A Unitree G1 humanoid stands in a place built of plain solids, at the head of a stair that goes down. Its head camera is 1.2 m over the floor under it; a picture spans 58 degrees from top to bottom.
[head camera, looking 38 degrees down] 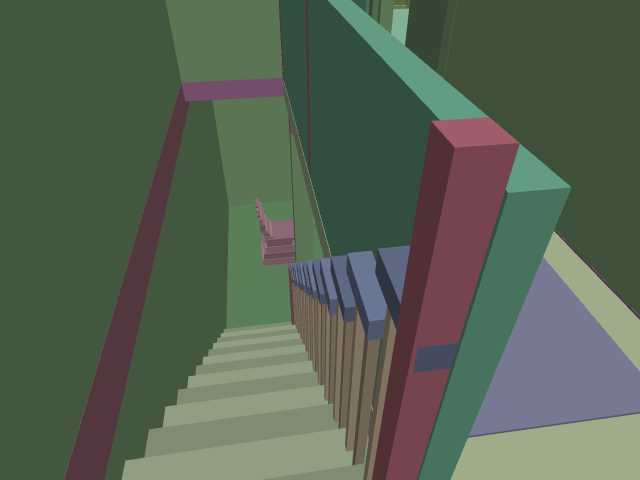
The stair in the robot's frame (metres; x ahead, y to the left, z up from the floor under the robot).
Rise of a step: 0.20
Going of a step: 0.23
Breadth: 0.85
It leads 9 degrees to the left of straight ahead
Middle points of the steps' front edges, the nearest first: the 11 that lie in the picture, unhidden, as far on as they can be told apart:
0.81 0.29 -0.40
1.04 0.33 -0.61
1.27 0.36 -0.81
1.50 0.40 -1.01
1.73 0.43 -1.22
1.96 0.47 -1.42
2.19 0.50 -1.62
2.41 0.54 -1.82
2.64 0.57 -2.03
2.87 0.61 -2.23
3.10 0.64 -2.43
